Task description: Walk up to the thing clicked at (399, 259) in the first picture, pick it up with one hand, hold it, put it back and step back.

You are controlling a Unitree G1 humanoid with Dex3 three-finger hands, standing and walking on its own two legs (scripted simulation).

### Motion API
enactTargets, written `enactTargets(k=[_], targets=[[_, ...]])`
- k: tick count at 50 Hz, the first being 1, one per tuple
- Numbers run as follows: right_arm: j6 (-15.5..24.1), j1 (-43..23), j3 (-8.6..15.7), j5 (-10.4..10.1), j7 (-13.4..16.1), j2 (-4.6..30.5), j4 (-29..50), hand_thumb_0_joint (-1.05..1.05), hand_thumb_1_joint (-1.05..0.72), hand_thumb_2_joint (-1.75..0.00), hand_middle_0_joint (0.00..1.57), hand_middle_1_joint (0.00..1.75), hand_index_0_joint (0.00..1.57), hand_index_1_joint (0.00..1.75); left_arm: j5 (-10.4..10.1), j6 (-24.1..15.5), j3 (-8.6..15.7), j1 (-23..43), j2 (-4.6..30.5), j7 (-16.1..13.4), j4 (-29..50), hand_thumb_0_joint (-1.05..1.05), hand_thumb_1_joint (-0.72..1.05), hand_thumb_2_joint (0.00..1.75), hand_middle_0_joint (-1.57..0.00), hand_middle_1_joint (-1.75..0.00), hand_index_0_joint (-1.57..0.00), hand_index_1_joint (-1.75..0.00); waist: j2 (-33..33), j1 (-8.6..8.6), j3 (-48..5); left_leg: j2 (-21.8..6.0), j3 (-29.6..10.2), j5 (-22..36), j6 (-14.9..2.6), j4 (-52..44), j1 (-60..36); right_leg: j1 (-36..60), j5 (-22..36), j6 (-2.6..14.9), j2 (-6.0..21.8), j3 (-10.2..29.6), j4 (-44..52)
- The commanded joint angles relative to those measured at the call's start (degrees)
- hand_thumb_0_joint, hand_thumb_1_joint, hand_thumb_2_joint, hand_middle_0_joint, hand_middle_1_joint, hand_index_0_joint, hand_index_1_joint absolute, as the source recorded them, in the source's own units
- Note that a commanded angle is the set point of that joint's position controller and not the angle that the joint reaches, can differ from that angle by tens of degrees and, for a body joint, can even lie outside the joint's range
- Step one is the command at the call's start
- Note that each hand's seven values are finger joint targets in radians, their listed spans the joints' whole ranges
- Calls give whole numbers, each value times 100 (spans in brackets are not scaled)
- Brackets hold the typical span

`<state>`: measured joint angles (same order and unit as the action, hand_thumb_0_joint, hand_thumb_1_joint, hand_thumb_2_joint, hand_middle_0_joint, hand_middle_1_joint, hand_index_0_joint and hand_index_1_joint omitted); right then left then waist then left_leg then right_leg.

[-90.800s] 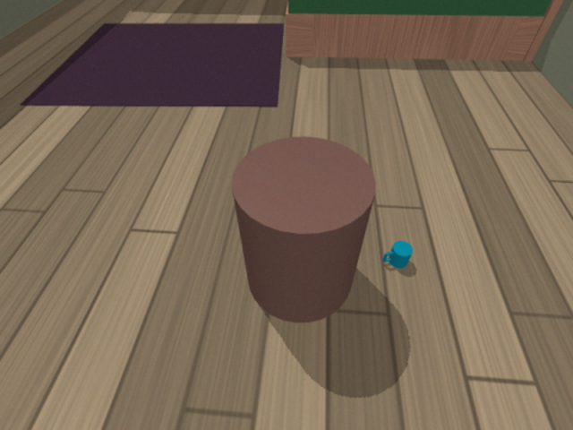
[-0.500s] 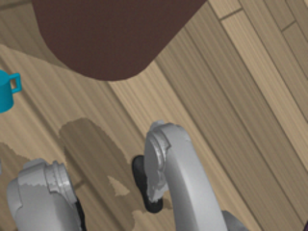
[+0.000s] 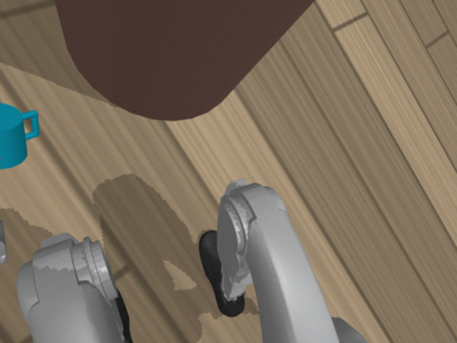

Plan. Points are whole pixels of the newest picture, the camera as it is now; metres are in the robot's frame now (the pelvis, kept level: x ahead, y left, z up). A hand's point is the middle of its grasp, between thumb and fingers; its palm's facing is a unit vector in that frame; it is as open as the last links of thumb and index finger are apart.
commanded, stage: settle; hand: left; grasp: from above
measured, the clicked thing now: (7, 132) +0.51 +0.26 -0.26
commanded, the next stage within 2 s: lift in 0.72 s
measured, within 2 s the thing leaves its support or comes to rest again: neither
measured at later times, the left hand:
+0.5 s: hand out of the picture +0.47 +0.30 -0.13, palm faces -0.42 -0.11 -0.90, open 8.8 cm
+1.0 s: hand out of the picture +0.47 +0.30 -0.07, palm faces -0.43 -0.06 -0.90, open 9.5 cm
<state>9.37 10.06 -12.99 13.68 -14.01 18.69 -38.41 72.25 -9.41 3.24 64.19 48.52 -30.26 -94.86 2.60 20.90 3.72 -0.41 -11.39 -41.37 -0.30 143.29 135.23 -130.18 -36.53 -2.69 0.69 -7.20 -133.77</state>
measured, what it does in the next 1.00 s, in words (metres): rises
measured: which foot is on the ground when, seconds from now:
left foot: down 0.00-1.00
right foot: down 0.00-1.00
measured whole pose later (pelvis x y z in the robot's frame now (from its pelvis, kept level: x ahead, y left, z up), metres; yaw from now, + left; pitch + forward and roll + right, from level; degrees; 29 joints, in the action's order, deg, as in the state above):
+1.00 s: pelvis -0.01 -0.01 +0.05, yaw +6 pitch +36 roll -7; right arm 0.8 12.3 -2.5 5.7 -7.0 16.4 -40.5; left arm 69.2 -7.5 0.4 58.5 38.5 -13.8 -76.8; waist -2.3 13.8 -6.2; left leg -0.4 -5.8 -39.2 0.0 131.2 127.9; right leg -125.5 -36.2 -1.6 1.9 -3.0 -126.1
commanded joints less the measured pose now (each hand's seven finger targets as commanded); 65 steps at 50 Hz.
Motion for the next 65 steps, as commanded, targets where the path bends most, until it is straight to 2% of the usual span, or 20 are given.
enactTargets(k=[1,3,5,10,13,17,21,22,26,40,42,43,44,49,54,55,57,59,63,65], targets=[[-55,1184,649,-60,10,1654,-88,0,-94,-91,20,30,20,30,69,53,149,1344,937,-107,569,0,8,122,-51,-125,-52,-125,-2544,72,-3839,29,515,1317,-15,-1641,-2865,1953,1314,480,-310,-548,970],[-75,1270,695,-17,-23,1599,-135,0,-94,-91,20,30,20,30,153,99,204,1429,937,-92,728,0,8,118,-51,-124,-52,-122,-2500,128,-3900,36,606,1439,-43,-1542,-2892,2071,1438,452,-319,-497,1003],[-129,1259,835,-98,-4,1629,-145,0,-94,-91,20,30,20,30,111,105,449,1441,1114,-126,1164,0,5,116,-48,-123,-50,-122,-2781,-75,-4079,59,642,1390,-14,-1638,-2946,1971,1316,519,-285,-460,1025],[-230,1379,1165,-280,10,1596,-251,0,-93,-91,20,30,20,30,0,249,469,1483,756,-2,1918,0,-3,106,-41,-117,-43,-115,-2988,-163,-4527,58,671,1378,23,-1867,-3348,1808,1280,560,-226,-391,1100],[-289,1404,1276,-374,34,1477,-295,0,-93,-91,20,30,20,30,-73,348,329,1663,514,194,2043,0,-2,107,-43,-116,-44,-114,-2627,-75,-4438,76,755,1250,-40,-1852,-3149,1799,1208,547,-232,-314,1241],[-426,1526,1420,-473,136,1460,-397,0,-93,-91,20,30,20,30,-173,421,249,1439,385,523,1998,0,4,112,-49,-118,-50,-117,-2336,-195,-4452,104,815,1194,-64,-2011,-3126,1971,1084,553,-211,-226,1445],[-542,1530,1458,-540,241,1403,-329,0,-93,-91,20,30,20,30,-281,386,166,1429,383,835,2090,0,4,107,-50,-117,-52,-115,-1911,-237,-4465,146,920,1166,-122,-2069,-2914,2320,1048,524,-217,-126,1656],[-574,1555,1422,-556,277,1401,-357,0,-93,-91,20,30,20,30,-241,409,149,1075,255,902,1583,0,4,107,-51,-117,-52,-116,-1842,-201,-4122,139,877,1167,-102,-2109,-2846,2143,1021,538,-194,-164,1639],[-666,1503,1440,-591,409,1392,-215,0,-93,-91,20,30,20,30,-208,253,238,1313,582,1102,2110,0,8,100,-54,-116,-56,-113,-1732,-296,-4223,168,954,1119,-109,-2186,-2904,2332,886,546,-174,-90,1781],[-786,1399,1482,-717,713,1183,-186,0,-92,-91,20,30,20,30,-195,148,-8,1679,433,1199,2321,0,1,99,-55,-108,-56,-107,-1824,-479,-4702,161,1051,947,-123,-2531,-3140,2533,781,523,-176,23,1965],[-778,1452,1500,-725,728,1221,-209,0,-92,-90,20,30,20,30,-214,186,2,1530,375,1231,2237,0,-15,99,-47,-107,-50,-105,-1845,-506,-4668,159,1026,1092,-106,-2578,-3279,2466,900,542,-155,-16,1954],[-770,1411,1466,-735,725,1143,-147,0,-95,-92,20,30,20,30,-265,181,-175,1648,208,1282,2401,0,-9,91,-51,-110,-54,-106,-1851,-501,-4792,159,1058,1181,-119,-2583,-3302,2631,1017,521,-162,7,1988],[-791,1429,1519,-767,758,1180,-187,0,-92,-90,20,30,20,30,-304,197,12,1612,470,1290,2463,0,-17,98,-43,-106,-46,-104,-1724,-583,-4874,159,1049,1064,-144,-2599,-3304,2606,897,518,-159,25,2032],[-857,1473,1549,-857,771,1105,-128,0,-95,-92,20,30,20,30,-435,275,-98,1501,385,1534,2945,0,-16,90,-51,-110,-54,-107,-1798,-692,-5131,164,1097,1375,-148,-2752,-3546,2958,1192,496,-144,90,2153],[-969,1342,1636,-969,829,1089,81,0,-92,-90,20,30,20,30,-572,323,-97,1284,344,1824,3440,0,-22,98,-41,-108,-44,-108,-1767,-808,-5214,148,996,1070,-139,-3102,-3805,2989,877,515,-148,102,2360],[-992,1320,1657,-981,845,1106,130,0,-95,-92,20,30,20,30,-592,327,64,1218,560,1853,3540,0,-14,90,-49,-113,-52,-110,-1773,-854,-5246,147,1008,1042,-154,-3127,-3769,3100,846,503,-147,133,2406],[-1026,1267,1654,-1024,874,1099,223,0,-95,-92,20,30,20,30,-688,368,-127,997,227,1993,3545,0,-16,90,-47,-114,-50,-111,-1560,-810,-4976,161,941,957,-155,-3260,-3729,3054,721,526,-147,117,2567],[-1069,1229,1691,-1072,926,1116,293,0,-95,-92,20,30,20,30,-778,393,-58,868,297,2120,3752,0,-16,90,-46,-112,-49,-109,-1507,-853,-4805,156,875,762,-149,-3460,-3845,3000,529,533,-145,135,2723],[-1125,1208,1689,-1151,964,1004,395,0,-95,-92,20,30,20,30,-889,381,-288,793,0,2340,4429,0,-13,90,-46,-115,-49,-112,-1671,-927,-5170,133,890,1006,-146,-3728,-4228,3359,805,509,-149,182,2927],[-1137,1161,1694,-1187,1012,1020,418,0,-93,-91,20,30,20,30,-948,408,-206,424,67,2385,4335,0,-27,100,-30,-110,-33,-109,-1380,-967,-4832,130,829,964,-149,-3884,-4227,3417,756,501,-141,175,3082]])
